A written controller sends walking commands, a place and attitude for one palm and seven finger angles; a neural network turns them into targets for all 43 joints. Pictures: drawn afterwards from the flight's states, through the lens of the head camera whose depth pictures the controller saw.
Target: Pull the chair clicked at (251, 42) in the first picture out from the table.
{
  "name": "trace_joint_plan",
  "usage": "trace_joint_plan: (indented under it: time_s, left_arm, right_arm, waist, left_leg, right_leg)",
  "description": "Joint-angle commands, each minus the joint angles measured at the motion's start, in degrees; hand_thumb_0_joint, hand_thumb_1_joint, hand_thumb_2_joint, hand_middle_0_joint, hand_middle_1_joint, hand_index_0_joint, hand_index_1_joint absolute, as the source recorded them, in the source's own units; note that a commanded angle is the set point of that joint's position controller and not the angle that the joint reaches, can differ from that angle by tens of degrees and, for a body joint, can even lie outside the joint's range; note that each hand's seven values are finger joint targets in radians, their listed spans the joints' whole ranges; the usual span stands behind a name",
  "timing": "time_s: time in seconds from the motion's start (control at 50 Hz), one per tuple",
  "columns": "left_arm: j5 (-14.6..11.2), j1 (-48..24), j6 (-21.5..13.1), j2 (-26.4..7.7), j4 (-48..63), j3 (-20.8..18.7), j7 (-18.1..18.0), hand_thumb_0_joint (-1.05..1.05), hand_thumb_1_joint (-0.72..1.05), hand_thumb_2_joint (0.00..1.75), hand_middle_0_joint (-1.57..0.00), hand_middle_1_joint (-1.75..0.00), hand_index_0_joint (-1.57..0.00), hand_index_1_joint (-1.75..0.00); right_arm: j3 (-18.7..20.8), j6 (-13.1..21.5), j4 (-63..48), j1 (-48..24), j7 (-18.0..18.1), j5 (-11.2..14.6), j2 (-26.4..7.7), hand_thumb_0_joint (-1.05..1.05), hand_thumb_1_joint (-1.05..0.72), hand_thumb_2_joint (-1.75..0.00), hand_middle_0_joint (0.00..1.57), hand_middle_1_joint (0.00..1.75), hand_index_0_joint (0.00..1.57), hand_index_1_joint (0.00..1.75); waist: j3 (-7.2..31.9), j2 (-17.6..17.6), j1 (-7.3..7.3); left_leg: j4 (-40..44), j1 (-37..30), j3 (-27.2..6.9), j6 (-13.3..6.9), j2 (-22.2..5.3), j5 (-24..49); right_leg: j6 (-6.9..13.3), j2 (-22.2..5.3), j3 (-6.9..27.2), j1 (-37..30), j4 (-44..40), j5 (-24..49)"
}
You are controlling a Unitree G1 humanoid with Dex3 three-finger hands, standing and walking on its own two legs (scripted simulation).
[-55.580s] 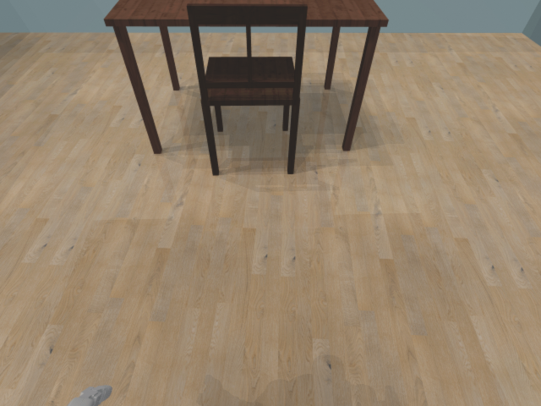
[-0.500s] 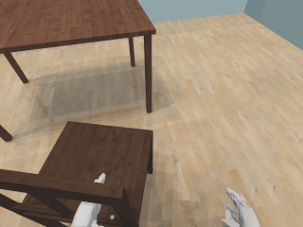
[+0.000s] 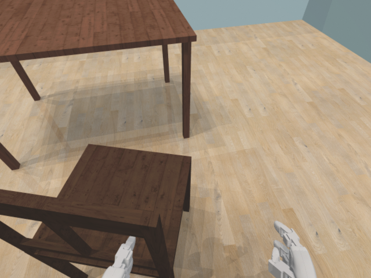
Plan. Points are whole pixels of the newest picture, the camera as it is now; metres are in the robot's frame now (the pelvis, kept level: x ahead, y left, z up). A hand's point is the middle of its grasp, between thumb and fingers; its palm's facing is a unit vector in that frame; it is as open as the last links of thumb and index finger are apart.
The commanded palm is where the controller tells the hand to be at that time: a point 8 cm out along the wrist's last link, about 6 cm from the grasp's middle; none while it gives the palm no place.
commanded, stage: draw the fingers out of the gap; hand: left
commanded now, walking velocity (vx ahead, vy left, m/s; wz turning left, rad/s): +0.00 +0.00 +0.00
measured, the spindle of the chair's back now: (70, 237) +0.24 +0.27 -0.05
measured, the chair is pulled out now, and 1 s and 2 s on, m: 0.64 0.64 0.62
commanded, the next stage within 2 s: draw the hand back to the body in 0.08 s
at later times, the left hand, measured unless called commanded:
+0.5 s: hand out of the picture +0.12 +0.12 +0.05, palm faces +0.13 -0.99 +0.02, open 17.1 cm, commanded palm +0.07 +0.17 +0.08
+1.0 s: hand out of the picture +0.12 +0.17 +0.07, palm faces +0.01 -0.90 -0.44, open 13.6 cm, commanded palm +0.11 +0.23 +0.17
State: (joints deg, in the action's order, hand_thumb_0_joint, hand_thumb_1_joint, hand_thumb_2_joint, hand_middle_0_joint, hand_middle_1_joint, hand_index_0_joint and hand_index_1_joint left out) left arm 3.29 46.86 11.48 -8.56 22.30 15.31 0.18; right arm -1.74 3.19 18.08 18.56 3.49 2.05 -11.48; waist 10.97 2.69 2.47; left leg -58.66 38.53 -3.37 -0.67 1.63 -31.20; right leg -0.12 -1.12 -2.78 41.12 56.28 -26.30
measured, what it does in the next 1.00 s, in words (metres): stands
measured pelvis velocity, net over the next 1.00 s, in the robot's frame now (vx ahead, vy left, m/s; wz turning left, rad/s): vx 0.00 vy -0.02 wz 0.00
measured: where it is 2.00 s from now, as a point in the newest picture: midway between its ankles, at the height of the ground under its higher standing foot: outside the picture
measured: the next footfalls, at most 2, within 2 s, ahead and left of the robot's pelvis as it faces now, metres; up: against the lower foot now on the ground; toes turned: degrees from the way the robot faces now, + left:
none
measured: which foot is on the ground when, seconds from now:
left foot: down 0.00-1.00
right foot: down 0.00-1.00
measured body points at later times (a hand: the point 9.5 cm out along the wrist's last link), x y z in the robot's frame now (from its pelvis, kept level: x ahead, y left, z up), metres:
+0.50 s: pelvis -0.01 +0.00 -0.02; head +0.02 +0.00 +0.43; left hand +0.11 +0.17 +0.05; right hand +0.18 -0.22 -0.07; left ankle -0.02 +0.11 -0.68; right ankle +0.02 -0.12 -0.68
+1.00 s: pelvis +0.00 -0.02 +0.03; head -0.01 -0.05 +0.47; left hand +0.11 +0.22 +0.09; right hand +0.17 -0.25 -0.05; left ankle -0.02 +0.11 -0.68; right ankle +0.02 -0.12 -0.68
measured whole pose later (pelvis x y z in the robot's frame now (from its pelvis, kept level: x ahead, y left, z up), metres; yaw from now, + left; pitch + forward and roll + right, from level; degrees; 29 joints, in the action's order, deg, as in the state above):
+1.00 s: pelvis +0.00 -0.02 +0.03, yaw +0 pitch +3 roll -1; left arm -3.3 50.0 10.5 -25.0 27.5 0.2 -6.4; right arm -2.3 9.9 28.4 17.2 9.7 2.1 -12.3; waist 6.0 4.7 -0.1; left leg -48.5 24.4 -4.0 1.1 -0.2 -27.6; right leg 1.5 0.6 -3.4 27.4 47.0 -23.2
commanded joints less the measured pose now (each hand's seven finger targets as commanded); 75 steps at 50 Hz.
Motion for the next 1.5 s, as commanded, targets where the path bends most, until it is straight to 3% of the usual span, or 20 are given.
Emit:
trace_joint_plan:
  time_s: [0.0,0.06,0.18,0.2,0.32,0.44,0.52,0.56,0.68,0.7,0.72,0.76,0.8,0.86,1.0,1.24,1.38,1.4,1.44,1.48]
  left_arm:
    - [0.4,6.1,-3.0,-2.5,12.7,-0.6,0.1,0.00,-0.55,0.20,0.00,0.00,0.00,0.00]
    - [0.5,7.3,-3.4,-1.1,14.7,1.2,0.2,0.00,-0.55,0.20,0.00,0.00,0.00,0.00]
    - [-0.4,13.8,-4.6,-1.0,16.6,1.1,1.3,0.00,-0.55,0.20,0.00,0.00,0.00,0.00]
    - [-8.1,10.8,-11.5,5.8,20.7,-0.4,0.8,0.00,-0.55,0.20,0.00,0.00,0.00,0.00]
    - [-9.4,11.7,-24.1,2.6,23.7,-3.4,0.2,0.00,-0.55,0.20,0.00,0.00,0.00,0.00]
    - [-8.3,7.6,-35.7,0.2,18.9,-5.6,2.2,0.00,-0.55,0.20,0.00,0.00,0.00,0.00]
    - [-10.3,7.4,-39.2,-6.9,26.5,-13.0,2.7,0.00,-0.55,0.20,0.00,0.00,0.00,0.00]
    - [-12.5,7.9,-38.2,-7.6,28.6,-15.4,2.9,0.00,-0.55,0.20,0.00,0.00,0.00,0.00]
    - [-18.2,4.3,-36.6,-9.7,30.0,-22.9,2.2,0.00,-0.37,0.29,-0.02,-0.04,-0.02,-0.04]
    - [-7.5,7.5,-25.2,-25.2,28.1,-29.1,-4.2,0.00,-0.33,0.31,-0.03,-0.05,-0.03,-0.05]
    - [-7.5,5.5,-20.5,-17.4,35.0,-23.9,-6.2,0.00,-0.30,0.32,-0.04,-0.05,-0.04,-0.05]
    - [-6.4,4.2,-16.4,-17.4,33.8,-25.0,-8.8,0.00,-0.22,0.36,-0.04,-0.07,-0.04,-0.07]
    - [-6.1,2.8,-13.2,-18.1,30.6,-26.2,-10.0,0.00,-0.15,0.39,-0.05,-0.08,-0.05,-0.08]
    - [-5.9,-2.1,-12.5,-21.3,30.8,-29.4,-11.4,0.00,-0.04,0.44,-0.07,-0.10,-0.07,-0.10]
    - [-6.1,-10.5,-13.1,-26.2,31.5,-35.1,-13.5,0.00,0.21,0.57,-0.10,-0.16,-0.10,-0.16]
    - [-6.5,-19.6,-14.9,-31.2,33.8,-41.8,-15.4,0.00,0.65,0.78,-0.16,-0.25,-0.16,-0.25]
    - [-6.9,-29.0,-17.8,-27.4,7.7,-45.8,-12.3,0.00,0.90,0.90,-0.20,-0.30,-0.20,-0.30]
    - [-7.5,-24.9,-17.3,-21.9,-1.3,-43.8,-10.8,0.00,0.90,0.90,-0.20,-0.30,-0.20,-0.30]
    - [-8.6,-19.5,-17.0,-17.4,-9.6,-41.0,-8.8,0.00,0.90,0.90,-0.20,-0.30,-0.20,-0.30]
    - [-8.7,-18.5,-17.8,-17.3,-8.0,-40.3,-7.3,0.00,0.90,0.90,-0.20,-0.30,-0.20,-0.30]
  right_arm:
    - [3.7,3.3,-11.2,-4.7,1.1,0.1,-6.1,0.00,-0.90,-0.90,0.20,0.30,0.20,0.30]
    - [3.5,3.4,-12.0,-4.6,1.1,0.1,-5.9,0.00,-0.90,-0.90,0.20,0.30,0.20,0.30]
    - [4.3,3.8,-12.2,-4.5,1.2,0.4,-5.4,0.00,-0.90,-0.90,0.20,0.30,0.20,0.30]
    - [3.8,5.9,-11.6,-5.4,0.9,0.2,-4.5,0.00,-0.90,-0.90,0.20,0.30,0.20,0.30]
    - [4.7,9.7,-6.9,-3.6,-0.5,0.4,-5.3,0.00,-0.90,-0.90,0.20,0.30,0.20,0.30]
    - [5.4,10.2,-3.5,-6.1,-2.2,-0.2,-5.1,0.00,-0.90,-0.90,0.20,0.30,0.20,0.30]
    - [5.7,9.8,-4.3,-6.7,-1.6,0.6,-5.1,0.00,-0.90,-0.90,0.20,0.30,0.20,0.30]
    - [5.5,9.4,-4.1,-6.1,-0.8,1.6,-4.3,0.00,-0.90,-0.90,0.20,0.30,0.20,0.30]
    - [4.6,10.4,-1.1,-7.3,1.1,2.6,-4.3,0.00,-0.90,-0.90,0.20,0.30,0.20,0.30]
    - [4.4,8.5,-3.3,-6.8,3.9,1.2,-5.6,0.00,-0.90,-0.90,0.20,0.30,0.20,0.30]
    - [2.9,8.3,-5.0,-7.5,4.9,0.9,-3.7,0.00,-0.90,-0.90,0.20,0.30,0.20,0.30]
    - [2.7,8.5,-2.9,-6.3,5.8,0.6,-3.7,0.00,-0.90,-0.90,0.20,0.30,0.20,0.30]
    - [2.1,7.8,-1.7,-6.6,6.5,0.5,-4.0,0.00,-0.90,-0.90,0.20,0.30,0.20,0.30]
    - [1.5,8.8,-1.0,-7.1,7.0,-0.2,-4.9,0.00,-0.90,-0.90,0.20,0.30,0.20,0.30]
    - [0.8,12.1,2.7,-9.1,6.5,0.0,-5.8,0.00,-0.90,-0.90,0.20,0.30,0.20,0.30]
    - [1.2,15.7,9.1,-9.8,5.1,0.4,-7.0,0.00,-0.90,-0.90,0.20,0.30,0.20,0.30]
    - [2.2,13.2,11.4,-10.8,3.6,-0.4,-7.6,0.00,-0.90,-0.90,0.20,0.30,0.20,0.30]
    - [2.5,12.0,11.6,-12.2,3.2,0.2,-6.7,0.00,-0.90,-0.90,0.20,0.30,0.20,0.30]
    - [3.0,8.4,11.9,-13.4,1.8,0.8,-6.8,0.00,-0.90,-0.90,0.20,0.30,0.20,0.30]
    - [3.9,6.1,11.2,-14.8,0.9,0.8,-7.5,0.00,-0.90,-0.90,0.20,0.30,0.20,0.30]
  waist:
    - [0.6,-4.7,0.16]
    - [0.1,-2.1,0.09]
    - [1.6,-4.1,-0.35]
    - [-0.6,-7.1,-1.42]
    - [3.2,1.2,-1.62]
    - [-0.5,-2.7,-1.35]
    - [8.4,1.7,-3.93]
    - [10.8,2.0,-4.32]
    - [7.1,1.0,-3.81]
    - [11.7,3.1,-6.47]
    - [7.1,6.4,-4.26]
    - [4.4,7.5,-3.86]
    - [0.5,3.8,-3.75]
    - [-2.0,2.1,-3.94]
    - [-3.3,6.8,-4.41]
    - [-1.8,9.7,-4.41]
    - [-10.2,-7.7,-4.00]
    - [-14.6,-10.8,-4.17]
    - [-16.8,-11.7,-4.73]
    - [-13.1,-10.8,-5.33]
  left_leg:
    - [10.4,1.0,0.0,-1.4,0.2,10.1]
    - [10.5,0.7,0.0,-1.4,0.3,10.1]
    - [9.8,1.1,0.2,-1.5,0.5,11.6]
    - [7.9,3.4,0.2,-0.8,1.4,11.9]
    - [6.9,1.2,0.3,0.3,0.9,13.8]
    - [3.7,7.5,-0.5,0.2,0.0,10.5]
    - [4.3,4.7,1.0,0.3,-0.5,13.1]
    - [5.3,2.7,1.3,0.2,-0.5,15.0]
    - [8.1,0.2,0.4,0.4,-0.3,14.9]
    - [11.9,-3.0,1.1,0.1,-2.4,14.0]
    - [13.7,-4.0,1.2,0.1,-1.4,14.5]
    - [14.1,-5.5,1.4,0.3,-1.8,17.2]
    - [15.3,-7.0,0.8,0.2,-2.2,17.2]
    - [17.8,-9.2,1.1,0.0,-2.3,14.5]
    - [22.1,-16.0,1.5,0.2,-1.3,13.6]
    - [26.4,-24.4,1.4,0.7,-0.7,24.6]
    - [28.5,-25.0,2.5,-0.7,-1.5,23.8]
    - [29.1,-23.2,2.8,-0.6,-1.4,24.0]
    - [30.4,-23.2,3.5,-0.9,-1.4,24.6]
    - [31.5,-24.3,3.8,-1.3,-1.2,26.2]
  right_leg:
    - [1.3,1.3,-0.4,-5.5,-9.9,3.9]
    - [1.4,1.3,-0.6,-5.0,-9.6,3.9]
    - [1.3,1.4,-0.3,-6.3,-9.2,6.3]
    - [1.1,2.3,-2.0,-4.5,-8.2,6.8]
    - [1.7,2.3,-2.1,-3.0,-5.2,7.1]
    - [1.7,2.1,-1.7,1.2,-2.0,4.2]
    - [2.0,1.9,0.1,-4.0,-1.9,6.6]
    - [1.8,2.0,0.1,-7.1,-3.2,9.1]
    - [1.3,2.9,-0.6,-9.3,-7.5,8.8]
    - [2.5,0.4,3.1,-14.5,-9.8,7.8]
    - [2.2,-0.2,1.3,-15.1,-10.7,8.7]
    - [2.1,-0.2,0.3,-15.7,-11.5,10.9]
    - [2.0,0.5,-0.4,-15.2,-14.0,10.0]
    - [1.7,0.2,-0.5,-17.5,-16.9,7.6]
    - [1.7,-0.4,1.1,-22.8,-22.9,6.4]
    - [1.4,-0.5,0.4,-30.9,-24.3,20.6]
    - [-0.1,-0.8,1.0,-28.6,-29.2,22.6]
    - [0.0,-0.4,0.7,-27.9,-30.6,22.8]
    - [-0.8,-1.1,0.6,-29.4,-31.7,24.9]
    - [-1.1,-1.6,1.2,-33.1,-32.2,28.3]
